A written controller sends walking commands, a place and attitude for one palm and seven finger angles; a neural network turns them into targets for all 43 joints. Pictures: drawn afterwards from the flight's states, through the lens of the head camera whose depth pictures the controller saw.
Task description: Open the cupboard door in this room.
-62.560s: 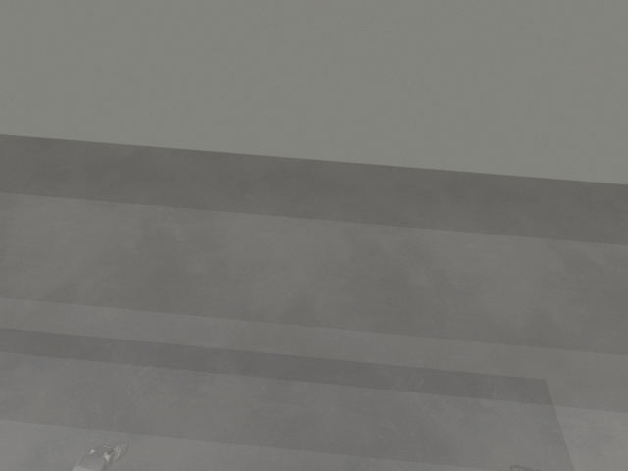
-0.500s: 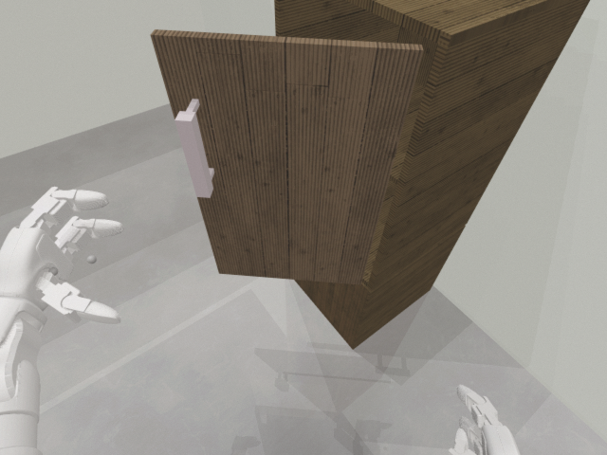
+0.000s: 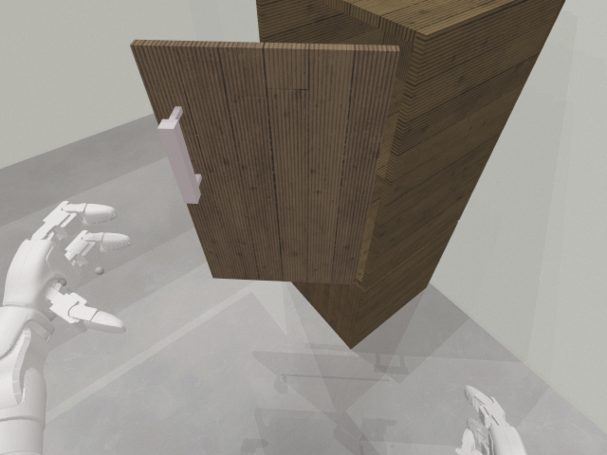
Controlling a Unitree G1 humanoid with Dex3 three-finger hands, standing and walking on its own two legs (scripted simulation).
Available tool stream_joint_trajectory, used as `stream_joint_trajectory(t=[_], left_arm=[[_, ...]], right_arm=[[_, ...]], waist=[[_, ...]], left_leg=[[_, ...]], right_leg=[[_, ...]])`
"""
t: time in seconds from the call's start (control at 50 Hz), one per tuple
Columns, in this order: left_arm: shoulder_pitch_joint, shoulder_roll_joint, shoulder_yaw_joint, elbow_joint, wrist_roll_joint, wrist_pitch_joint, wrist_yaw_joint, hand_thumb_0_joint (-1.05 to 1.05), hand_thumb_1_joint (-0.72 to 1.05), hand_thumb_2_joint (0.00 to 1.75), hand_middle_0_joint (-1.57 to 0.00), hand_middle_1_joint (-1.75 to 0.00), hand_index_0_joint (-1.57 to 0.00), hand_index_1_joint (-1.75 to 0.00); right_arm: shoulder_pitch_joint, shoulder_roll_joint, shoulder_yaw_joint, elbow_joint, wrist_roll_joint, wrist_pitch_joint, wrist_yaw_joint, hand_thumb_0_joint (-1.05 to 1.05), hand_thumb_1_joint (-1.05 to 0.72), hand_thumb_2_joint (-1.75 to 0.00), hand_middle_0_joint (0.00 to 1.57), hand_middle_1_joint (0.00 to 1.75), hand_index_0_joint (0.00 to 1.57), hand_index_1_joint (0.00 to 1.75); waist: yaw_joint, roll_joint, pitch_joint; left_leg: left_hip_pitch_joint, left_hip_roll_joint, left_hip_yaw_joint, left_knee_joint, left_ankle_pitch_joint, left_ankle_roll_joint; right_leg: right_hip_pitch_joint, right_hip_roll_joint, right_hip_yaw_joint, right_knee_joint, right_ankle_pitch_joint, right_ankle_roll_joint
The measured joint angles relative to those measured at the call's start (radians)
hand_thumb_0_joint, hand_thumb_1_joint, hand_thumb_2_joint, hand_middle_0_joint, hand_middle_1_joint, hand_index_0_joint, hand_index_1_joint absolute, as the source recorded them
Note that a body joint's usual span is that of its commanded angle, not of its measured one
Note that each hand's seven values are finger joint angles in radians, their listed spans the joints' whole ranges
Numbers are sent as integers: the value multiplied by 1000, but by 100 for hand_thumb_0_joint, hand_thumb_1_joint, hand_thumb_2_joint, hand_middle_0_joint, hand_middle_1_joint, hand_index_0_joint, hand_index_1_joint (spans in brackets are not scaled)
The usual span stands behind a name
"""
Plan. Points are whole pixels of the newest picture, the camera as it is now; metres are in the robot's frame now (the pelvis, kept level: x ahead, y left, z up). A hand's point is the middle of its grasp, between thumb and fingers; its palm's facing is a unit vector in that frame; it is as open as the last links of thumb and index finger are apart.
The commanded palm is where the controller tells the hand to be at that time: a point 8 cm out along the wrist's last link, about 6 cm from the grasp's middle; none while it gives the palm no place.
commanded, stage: move the hooked fingers beside the handle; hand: left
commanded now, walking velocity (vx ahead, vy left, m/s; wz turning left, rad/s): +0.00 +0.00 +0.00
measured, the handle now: (185, 156) +0.54 +0.25 +0.09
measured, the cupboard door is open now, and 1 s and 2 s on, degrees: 49 49 49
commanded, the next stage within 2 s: none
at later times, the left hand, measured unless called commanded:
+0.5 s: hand (120, 233) +0.35 +0.27 +0.10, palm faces +0.04 -1.00 -0.01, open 14.0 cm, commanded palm +0.32 +0.33 +0.10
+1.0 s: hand (122, 206) +0.41 +0.30 +0.10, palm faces +0.03 -1.00 +0.01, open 14.0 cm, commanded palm +0.38 +0.34 +0.10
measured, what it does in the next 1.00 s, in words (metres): stands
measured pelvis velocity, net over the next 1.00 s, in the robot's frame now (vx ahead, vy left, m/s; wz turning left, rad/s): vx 0.00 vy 0.01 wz -0.02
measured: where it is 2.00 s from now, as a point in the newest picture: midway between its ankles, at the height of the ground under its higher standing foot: outside the picture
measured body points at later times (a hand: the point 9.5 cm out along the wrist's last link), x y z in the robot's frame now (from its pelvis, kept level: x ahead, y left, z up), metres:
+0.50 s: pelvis -0.01 -0.01 -0.01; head +0.04 -0.01 +0.44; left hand +0.35 +0.33 +0.11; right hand +0.12 -0.27 -0.10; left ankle -0.03 +0.10 -0.73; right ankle +0.02 -0.10 -0.73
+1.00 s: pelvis +0.00 +0.01 -0.01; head +0.07 +0.02 +0.43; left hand +0.40 +0.35 +0.10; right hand +0.07 -0.26 -0.11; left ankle -0.03 +0.10 -0.73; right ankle +0.02 -0.10 -0.73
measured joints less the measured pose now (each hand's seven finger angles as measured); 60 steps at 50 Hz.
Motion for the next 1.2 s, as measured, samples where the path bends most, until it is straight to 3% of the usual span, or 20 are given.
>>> stream_joint_trajectory(t=[0.1, 0.22, 0.42, 0.52, 0.7, 0.86, 1.2], left_arm=[[-14, 1, 12, 29, -8, 2, -2, -2, -50, 30, -30, -120, -30, -120], [-92, 18, 12, 118, 20, -9, 1, -2, -50, 30, -30, -120, -30, -120], [-272, 87, 25, 313, 36, -48, -42, -2, -50, 30, -30, -120, -30, -120], [-309, 114, 50, 390, 46, -46, -51, -2, -50, 30, -30, -120, -30, -120], [-372, 149, 94, 473, 64, -108, -57, -2, -50, 30, -30, -120, -30, -120], [-452, 181, 76, 559, 74, -116, -85, -2, -50, 30, -30, -120, -30, -120], [-581, 201, 60, 661, 118, -156, -59, -2, -50, 30, -30, -120, -30, -120]], right_arm=[[-8, 2, 4, -3, 1, 1, -1, 2, -90, -90, 20, 30, 20, 30], [-19, -6, 5, 5, 3, 4, -11, 2, -90, -90, 20, 30, 20, 30], [4, -23, 1, 21, 3, 22, -12, 1, -90, -90, 20, 30, 20, 30], [34, -33, -5, 11, 1, 43, 2, 1, -90, -90, 20, 30, 20, 30], [82, -36, -14, 19, -3, 80, 11, 1, -91, -90, 20, 30, 20, 30], [92, -36, -14, 20, -4, 104, 13, 1, -91, -90, 20, 30, 20, 30], [94, -19, -7, 2, -18, 159, 30, 1, -91, -90, 20, 30, 20, 30]], waist=[[2, -1, 0], [1, -6, 15], [-32, -15, 9], [-51, -18, -1], [-64, -30, 0], [-74, -29, -14], [-91, -37, -25]], left_leg=[[-2, 2, -1, 1, 2, -5], [-26, 4, -12, 19, 3, -10], [-80, 9, -9, 46, -2, -14], [-106, 11, 5, 53, -6, -11], [-148, 15, 10, 75, -16, -6], [-180, 10, 10, 88, -22, 5], [-234, 1, 13, 118, -38, 24]], right_leg=[[-4, 2, -1, 6, -1, -5], [-22, 2, -12, 20, -3, -11], [-78, 6, -9, 44, -5, -17], [-112, 8, 5, 55, -5, -15], [-150, 12, 10, 64, -5, -11], [-176, 6, 12, 65, -3, 0], [-218, -2, 17, 69, -2, 21]])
